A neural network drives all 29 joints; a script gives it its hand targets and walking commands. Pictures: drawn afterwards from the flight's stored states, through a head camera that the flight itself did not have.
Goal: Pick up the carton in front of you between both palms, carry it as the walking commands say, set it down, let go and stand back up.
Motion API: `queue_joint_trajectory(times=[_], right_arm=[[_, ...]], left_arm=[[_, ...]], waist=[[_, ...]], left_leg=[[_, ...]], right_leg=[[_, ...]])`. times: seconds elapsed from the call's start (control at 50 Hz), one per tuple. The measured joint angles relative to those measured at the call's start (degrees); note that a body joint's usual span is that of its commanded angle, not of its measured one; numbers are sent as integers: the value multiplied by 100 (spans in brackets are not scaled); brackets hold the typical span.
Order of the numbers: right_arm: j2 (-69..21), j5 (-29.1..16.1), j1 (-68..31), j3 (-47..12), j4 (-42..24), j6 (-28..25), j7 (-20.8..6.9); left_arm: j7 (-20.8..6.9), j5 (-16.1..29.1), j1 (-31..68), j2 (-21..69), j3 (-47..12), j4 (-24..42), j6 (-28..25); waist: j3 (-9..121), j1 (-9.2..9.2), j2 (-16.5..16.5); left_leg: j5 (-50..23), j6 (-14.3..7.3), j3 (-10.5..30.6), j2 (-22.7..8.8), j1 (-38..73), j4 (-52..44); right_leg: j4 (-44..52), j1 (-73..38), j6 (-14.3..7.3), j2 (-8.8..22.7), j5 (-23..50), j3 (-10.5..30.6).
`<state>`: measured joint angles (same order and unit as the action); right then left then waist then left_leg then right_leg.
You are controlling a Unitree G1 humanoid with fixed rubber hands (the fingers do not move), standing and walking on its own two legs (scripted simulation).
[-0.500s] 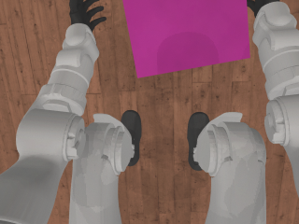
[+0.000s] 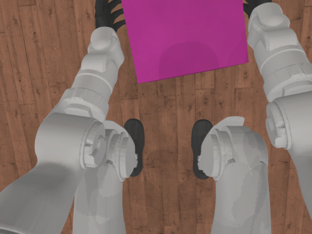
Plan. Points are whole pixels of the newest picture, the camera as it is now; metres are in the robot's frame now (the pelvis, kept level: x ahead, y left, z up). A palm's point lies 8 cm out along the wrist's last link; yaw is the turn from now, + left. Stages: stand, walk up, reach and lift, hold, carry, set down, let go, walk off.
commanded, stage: reach and lift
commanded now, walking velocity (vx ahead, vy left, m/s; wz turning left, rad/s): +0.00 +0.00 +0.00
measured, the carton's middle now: (181, 33) +0.51 -0.06 -0.25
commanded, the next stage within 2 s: none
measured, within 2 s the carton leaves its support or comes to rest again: leaves its support in 0.22 s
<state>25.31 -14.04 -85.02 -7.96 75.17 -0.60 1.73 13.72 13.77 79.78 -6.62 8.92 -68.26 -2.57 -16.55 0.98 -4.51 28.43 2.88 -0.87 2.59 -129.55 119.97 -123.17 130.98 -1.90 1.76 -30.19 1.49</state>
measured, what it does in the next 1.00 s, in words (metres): rises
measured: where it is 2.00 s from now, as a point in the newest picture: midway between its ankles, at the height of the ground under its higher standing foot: (166, 158)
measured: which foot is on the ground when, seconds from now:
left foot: down 0.00-1.00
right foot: down 0.00-1.00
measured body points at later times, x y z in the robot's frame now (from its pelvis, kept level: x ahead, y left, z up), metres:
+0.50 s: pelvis +0.01 +0.01 +0.01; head +0.30 -0.08 +0.35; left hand +0.52 +0.08 -0.09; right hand +0.51 -0.22 -0.10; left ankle +0.14 +0.13 -0.35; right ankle +0.12 -0.12 -0.35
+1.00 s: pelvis +0.03 +0.02 +0.14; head +0.25 -0.03 +0.53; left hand +0.49 +0.09 +0.08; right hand +0.47 -0.21 +0.07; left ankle +0.14 +0.13 -0.35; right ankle +0.12 -0.12 -0.35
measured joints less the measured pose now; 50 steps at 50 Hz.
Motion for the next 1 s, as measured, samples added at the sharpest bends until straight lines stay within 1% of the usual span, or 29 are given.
queue_joint_trajectory(times=[0.06,0.12,0.18,0.22,0.3,0.34,0.4,0.42,0.44,0.48,0.52,0.58,0.6,0.62,0.64,0.68,0.72,0.76,0.82,0.9,1.0], right_arm=[[-38,70,-170,-55,199,30,-6],[-103,281,-324,20,298,208,-1],[-196,495,-296,147,204,403,48],[-283,566,-176,211,67,497,127],[-437,549,184,228,-405,628,297],[-526,553,439,265,-763,716,368],[-657,648,901,407,-1408,914,399],[-707,683,1063,477,-1630,1006,398],[-759,719,1223,562,-1833,1098,391],[-868,826,1513,766,-2143,1269,351],[-979,985,1724,1010,-2265,1409,290],[-1137,1309,1863,1443,-2150,1571,152],[-1187,1442,1879,1598,-2085,1615,95],[-1246,1569,1895,1740,-2037,1650,-28],[-1316,1728,1912,1890,-2004,1678,-63],[-1466,2051,1963,2205,-1995,1707,-129],[-1605,2307,2051,2461,-2071,1719,-185],[-1723,2468,2181,2633,-2206,1718,-226],[-1865,2575,2439,2758,-2479,1725,-252],[-1980,2491,2863,2714,-2911,1773,-261],[-2055,2263,3392,2528,-3356,1865,-213]], left_arm=[[64,-263,42,83,405,-32,-14],[14,-555,26,128,834,82,168],[-19,-756,-49,144,1078,247,401],[-9,-767,-134,134,1125,382,531],[-9,-547,-508,110,1004,882,679],[-12,-417,-849,148,962,1286,726],[4,-378,-1451,311,988,1990,834],[16,-408,-1638,378,1007,2213,892],[22,-460,-1811,449,1039,2418,959],[0,-633,-2085,602,1145,2716,1103],[-48,-894,-2243,778,1329,2839,1240],[-164,-1414,-2301,1034,1738,2791,1439],[-271,-1582,-2310,1103,1860,2775,1509],[-327,-1749,-2324,1156,1976,2771,1574],[-361,-1899,-2348,1205,2067,2788,1628],[-417,-2136,-2412,1281,2206,2860,1715],[-465,-2282,-2492,1328,2268,2962,1774],[-505,-2349,-2592,1356,2259,3071,1806],[-533,-2366,-2765,1397,2178,3244,1840],[-539,-2273,-3059,1451,1986,3495,1877],[-527,-2111,-3459,1505,1747,3745,1924]], waist=[[13,15,7],[81,22,15],[143,9,-2],[225,3,-8],[392,26,-77],[482,31,-123],[644,-20,-140],[707,-46,-136],[782,-69,-130],[988,-108,-105],[1261,-127,-59],[1672,-110,45],[1789,-95,85],[1895,-88,125],[1988,-79,157],[2151,-88,204],[2288,-114,224],[2400,-131,232],[2525,-143,225],[2624,-143,193],[2710,-130,166]], left_leg=[[14,-4,-18,-48,-9,15],[31,70,-5,11,-62,66],[73,169,57,124,-104,167],[96,197,97,160,-144,228],[169,305,197,268,-148,311],[57,301,245,325,-74,316],[340,315,311,410,105,318],[358,381,332,426,189,274],[377,376,338,425,278,228],[410,295,335,391,451,96],[407,226,312,332,603,-80],[392,147,276,269,827,-394],[373,140,270,268,902,-507],[358,139,268,273,977,-622],[289,133,272,290,1056,-749],[301,100,284,316,1189,-964],[263,83,305,338,1304,-1192],[210,69,332,358,1413,-1402],[158,48,373,381,1586,-1676],[135,21,412,384,1875,-1986],[166,-19,423,344,2369,-2336]], right_leg=[[-5,52,4,-65,38,24],[-62,162,7,-138,77,67],[-164,217,-5,-156,70,66],[-225,252,-30,-140,38,33],[-281,252,-35,-159,-4,0],[-270,188,-1,-203,-20,-6],[-183,13,77,-289,-46,23],[-128,-68,108,-319,-50,38],[-60,-158,140,-351,-50,51],[112,-334,200,-407,-43,75],[318,-490,247,-455,-23,105],[666,-709,293,-518,31,158],[787,-782,304,-538,54,176],[908,-855,313,-555,76,194],[1030,-931,320,-569,98,206],[1266,-1078,324,-566,133,218],[1493,-1215,319,-531,160,213],[1704,-1348,313,-496,183,199],[1988,-1553,311,-452,205,175],[2317,-1870,319,-423,211,155],[2683,-2366,333,-432,190,162]])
